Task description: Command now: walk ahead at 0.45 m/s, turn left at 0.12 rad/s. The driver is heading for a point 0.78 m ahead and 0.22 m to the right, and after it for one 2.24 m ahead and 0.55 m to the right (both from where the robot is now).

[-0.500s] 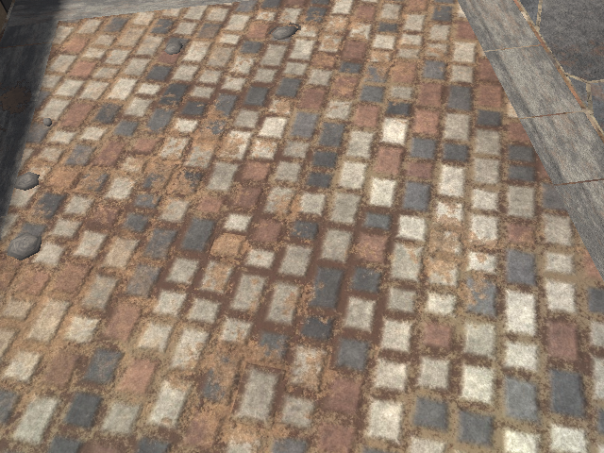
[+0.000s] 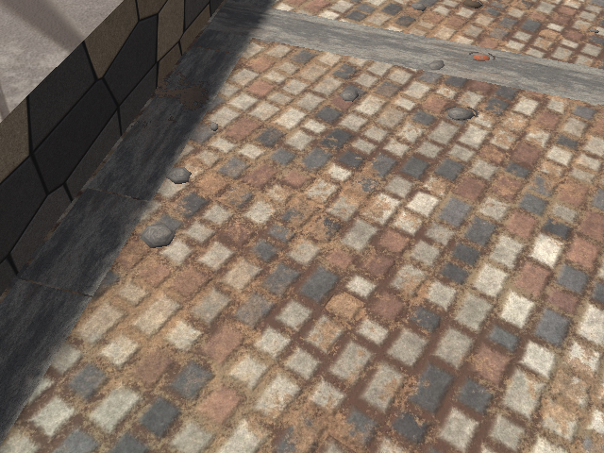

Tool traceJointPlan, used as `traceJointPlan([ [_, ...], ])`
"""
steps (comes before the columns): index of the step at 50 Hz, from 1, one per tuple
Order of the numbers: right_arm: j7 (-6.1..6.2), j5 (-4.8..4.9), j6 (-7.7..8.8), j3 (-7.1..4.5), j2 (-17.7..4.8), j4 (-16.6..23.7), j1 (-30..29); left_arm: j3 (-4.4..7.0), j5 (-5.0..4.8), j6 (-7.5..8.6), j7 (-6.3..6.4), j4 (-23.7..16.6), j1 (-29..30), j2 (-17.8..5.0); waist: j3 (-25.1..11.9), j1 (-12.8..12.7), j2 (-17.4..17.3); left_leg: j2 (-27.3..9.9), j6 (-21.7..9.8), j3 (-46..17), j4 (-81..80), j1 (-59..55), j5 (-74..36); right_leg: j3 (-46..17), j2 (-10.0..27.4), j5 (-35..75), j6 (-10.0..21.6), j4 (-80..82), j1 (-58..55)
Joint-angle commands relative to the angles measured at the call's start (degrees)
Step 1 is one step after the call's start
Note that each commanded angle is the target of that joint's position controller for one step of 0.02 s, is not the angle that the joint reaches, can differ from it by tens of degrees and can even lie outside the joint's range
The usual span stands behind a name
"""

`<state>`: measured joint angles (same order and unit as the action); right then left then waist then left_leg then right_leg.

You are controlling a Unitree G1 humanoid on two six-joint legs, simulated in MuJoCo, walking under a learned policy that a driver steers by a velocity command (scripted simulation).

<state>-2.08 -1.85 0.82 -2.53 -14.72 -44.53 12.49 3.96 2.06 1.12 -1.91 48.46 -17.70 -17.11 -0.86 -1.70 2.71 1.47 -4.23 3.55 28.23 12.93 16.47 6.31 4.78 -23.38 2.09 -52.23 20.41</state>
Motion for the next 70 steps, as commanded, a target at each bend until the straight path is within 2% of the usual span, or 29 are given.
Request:
traceJointPlan([
  [1,1.69,0.3,1.61,-1.69,-8.2,0.9,5.4,0.52,-0.68,1.74,-1.31,-3.9,4.1,-5.0,4.8,2.7,-8.3,-15.5,-5.9,-19.3,-20.5,-15.7,-0.1,-5.6,2.0,8.0,0.4,-6.9,22.9],
  [5,1.84,0.61,3.64,-1.06,-6.9,-1.1,8.0,0.21,-0.81,0.21,-1.27,-2.0,3.5,-2.9,3.3,2.3,-6.1,-13.2,-3.6,-6.1,-18.1,-16.0,-30.3,-7.8,-1.3,13.0,-0.5,-10.6,21.6],
  [10,2.25,0.52,4.18,-0.16,-4.6,-3.3,8.9,-0.83,-0.42,0.12,-1.52,-4.0,11.1,-0.5,7.5,3.2,-7.0,-11.7,-2.1,1.7,-20.4,-14.5,-33.5,-5.2,-3.2,21.0,-0.4,2.2,21.9],
  [14,3.27,0.65,4.44,-0.01,-5.8,-6.3,11.4,-2.14,-0.27,0.28,-2.03,-6.7,16.4,1.1,8.2,4.0,-6.9,-13.3,-1.2,5.2,-18.7,-17.2,-47.5,1.2,-4.8,21.7,2.4,15.2,15.0],
  [18,4.56,-0.04,3.27,-0.92,-9.8,-6.7,9.0,-0.56,-0.32,0.4,-0.99,-3.0,1.6,-2.9,-1.7,-3.3,-9.6,-15.1,-0.3,7.3,5.0,-20.8,-72.3,2.9,-10.8,12.7,8.1,17.3,-1.2],
  [19,4.35,0.18,2.95,-1.08,-10.5,-6.1,7.7,0.47,0.16,0.83,-0.5,-0.7,-6.1,-4.6,-5.7,-7.1,-8.0,-14.1,-0.4,7.8,17.8,-15.3,-63.3,0.6,-11.3,13.0,10.0,21.8,-12.2],
  [20,3.82,0.31,3.25,-0.64,-8.9,-4.5,7.4,2.18,0.62,0.63,0.54,0.4,-12.4,-9.4,-10.3,-9.5,-1.6,-10.0,0.1,8.8,37.0,-3.9,-39.4,-13.0,-1.2,5.6,13.9,24.4,-24.0],
  [21,2.43,1.06,3.78,0.1,-3.3,-1.3,10.1,3.45,-0.24,-0.06,0.88,-1.3,-7.5,-14.1,-14.2,-2.6,12.4,3.8,3.3,2.3,58.2,21.4,12.4,-47.1,13.5,7.7,23.6,30.9,-38.5],
  [22,2.14,0.44,4.53,-0.16,-7.1,-0.2,5.0,3.74,-2.24,-0.3,0.71,-1.3,-6.1,-13.3,-13.1,-5.2,2.4,0.9,2.2,-7.6,60.3,28.4,9.1,-48.3,13.6,6.6,24.7,35.7,-37.1],
  [24,1.98,1.01,5.75,0.09,-7.0,0.6,2.5,2.09,-1.91,-0.08,1.32,-1.1,-1.2,-6.7,0.7,-0.7,-6.0,-5.0,2.2,-7.3,49.2,26.4,1.8,-35.2,10.6,14.3,19.5,38.9,-20.1],
  [25,2.11,0.18,4.96,0.1,-6.6,0.9,1.9,1.55,-1.82,0.45,1.59,-0.9,0.4,-5.1,2.9,1.2,-6.9,-6.5,3.0,-7.5,44.8,23.1,1.8,-30.7,7.2,19.5,17.4,39.1,-14.5],
  [27,1.75,-1.19,2.58,0.54,-5.3,0.5,4.3,1.08,-1.95,1.54,1.73,-1.1,1.5,-4.7,2.4,3.4,-4.9,-7.2,4.9,-6.6,40.1,18.4,1.6,-24.9,3.6,25.9,16.2,40.1,-9.3],
  [30,1.37,-1.19,1.13,0.86,-4.5,2.5,0.8,1.67,-2.1,2.46,1.47,-0.7,-0.4,-7.1,2.9,3.0,-2.7,-7.6,7.0,-4.3,31.9,19.8,-2.8,-21.7,0.8,28.0,15.2,41.4,-6.7],
  [40,0.77,-0.05,2.14,1.56,-5.2,9.5,-17.6,2.21,-1.26,1.68,2.23,-0.2,-9.5,-8.2,3.0,-4.5,1.0,-3.3,6.8,-3.9,8.6,24.7,-14.3,-26.1,0.6,37.6,10.8,34.4,-20.3],
  [42,0.89,0.14,2.66,1.3,-6.4,9.5,-15.3,2.44,-1.03,1.73,2.71,-1.1,-7.5,-9.1,2.6,-2.5,1.8,-2.3,5.5,-5.1,4.1,18.5,-11.8,-28.0,1.6,39.3,9.3,32.0,-20.0],
  [44,1.75,0.33,3.29,0.16,-9.1,6.4,-4.7,2.61,-0.99,2.15,2.46,-2.3,-3.6,-10.3,-1.4,2.7,1.6,0.5,3.4,-4.4,0.3,2.9,-7.5,-27.8,-0.2,47.0,6.8,23.6,-16.3],
  [45,2.5,-0.12,4.08,-0.66,-11.1,4.6,3.4,2.34,-1.6,2.65,1.84,-2.5,-2.7,-9.5,-6.0,7.1,-1.7,-2.5,1.5,-6.5,-2.9,-9.2,-8.5,-24.8,-3.8,44.3,5.3,12.4,-12.0],
  [46,3.64,-1.47,4.32,-1.7,-15.3,4.4,13.1,0.88,-2.19,3.31,1.54,-4.3,-3.6,-4.4,-15.2,9.9,-8.5,-17.2,-1.2,-20.9,-4.4,-22.5,4.9,-19.7,-7.2,25.1,4.2,-4.0,-4.8],
  [47,3.6,-1.68,3.29,-2.76,-19.2,4.6,9.8,0.28,-3.26,2.93,1.47,-6.0,-10.7,-1.5,-18.5,4.1,-22.8,-28.4,-7.5,-47.7,-12.3,-30.5,8.6,-13.9,-14.8,-9.8,2.6,-15.9,12.1],
  [48,3.23,-0.87,2.61,-2.11,-13.2,5.3,5.8,0.72,-1.17,1.74,2.13,-3.6,-8.7,-6.5,-10.5,3.2,-11.0,-26.2,-7.2,-45.7,-12.4,-23.3,15.9,-13.9,-8.4,-4.8,3.1,-20.5,17.0],
  [50,2.76,-0.48,2.66,-0.46,-6.7,5.5,1.2,0.82,-0.85,1.23,1.05,-4.1,-2.8,-5.8,-0.9,2.5,-4.2,-20.3,-4.9,-27.6,-14.4,-11.1,3.7,-12.3,-4.9,3.7,2.2,-17.2,14.9],
  [53,2.56,0.28,3.99,-0.34,-6.2,3.3,3.4,0.51,-0.01,-0.5,-0.47,-4.6,-1.9,-3.9,1.0,1.5,-9.1,-16.4,-3.5,-15.0,-16.4,-6.0,-10.9,-10.6,-2.9,5.7,1.1,-15.1,12.6],
  [57,1.52,0.71,5.64,-0.26,-6.3,0.2,6.3,-0.58,0.12,-0.45,-0.51,-5.8,1.4,-0.8,1.5,0.5,-8.4,-15.5,-6.2,-7.2,-14.6,-5.6,-42.8,-11.5,-5.7,8.4,-0.5,-7.2,13.2],
  [63,1.12,1.7,3.79,-0.46,-7.6,-3.7,8.9,-2.81,-0.02,0.48,-0.04,-6.7,10.0,0.5,-0.5,2.6,-10.8,-10.7,-4.1,-4.2,-9.9,-5.7,-48.3,-4.0,-6.4,18.7,-1.6,16.0,1.5],
  [66,1.62,2.27,3.01,-1.19,-8.9,-4.1,8.1,-2.4,0.23,1.79,1.39,-4.8,5.7,-1.7,-1.2,-0.2,-8.2,-10.2,-1.9,-7.8,-2.2,-5.6,-40.1,-5.6,-6.3,24.1,0.4,27.0,-7.0],
  [67,1.72,2.46,3.06,-1.02,-7.9,-3.7,9.0,-1.75,0.98,2.54,2.1,-3.9,2.8,-4.5,-3.6,-1.0,-4.5,-7.7,-0.3,-7.4,3.8,-2.3,-32.4,-8.6,-2.0,34.1,1.4,28.7,-14.7],
  [68,1.99,2.66,3.11,-0.16,-4.5,-1.4,11.1,-0.95,1.69,2.99,2.77,-4.3,-1.5,-8.9,-10.5,-1.0,4.7,-3.9,1.5,-4.6,15.3,5.6,-7.1,-19.6,12.7,61.2,4.7,24.0,-26.7],
  [69,2.91,3.74,1.62,0.18,-2.2,-2.3,17.2,0.07,-0.61,1.84,2.95,-4.7,-1.8,-10.5,-17.9,-0.5,12.9,2.3,1.8,-2.9,28.8,11.2,22.2,-27.6,21.7,71.7,13.3,23.7,-30.8],
  [70,3.4,2.42,0.05,-1.11,-6.5,-3.7,15.9,-0.22,-2.26,0.91,2.99,-5.3,-1.2,-7.9,-15.8,-1.2,6.3,1.4,1.8,-5.2,36.0,13.8,23.1,-25.6,19.7,62.3,14.5,26.1,-27.0],
])
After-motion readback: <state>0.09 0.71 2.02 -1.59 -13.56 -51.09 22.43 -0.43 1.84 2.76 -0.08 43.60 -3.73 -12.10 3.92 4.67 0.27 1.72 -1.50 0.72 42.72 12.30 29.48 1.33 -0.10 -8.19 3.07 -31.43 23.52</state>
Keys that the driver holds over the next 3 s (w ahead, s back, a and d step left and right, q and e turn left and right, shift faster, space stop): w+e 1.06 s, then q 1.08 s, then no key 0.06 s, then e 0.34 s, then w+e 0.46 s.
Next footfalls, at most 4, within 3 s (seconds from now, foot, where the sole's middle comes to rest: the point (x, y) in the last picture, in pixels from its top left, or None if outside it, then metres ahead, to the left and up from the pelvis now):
0.40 right None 0.35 -0.08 -0.78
0.90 left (313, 376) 0.71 -0.02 -0.78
1.34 right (425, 367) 0.75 -0.30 -0.78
1.76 left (333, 354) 0.77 -0.07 -0.78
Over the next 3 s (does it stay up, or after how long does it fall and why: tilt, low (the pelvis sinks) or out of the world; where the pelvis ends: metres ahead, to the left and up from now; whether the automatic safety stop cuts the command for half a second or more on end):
stays up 0.75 -0.19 0.00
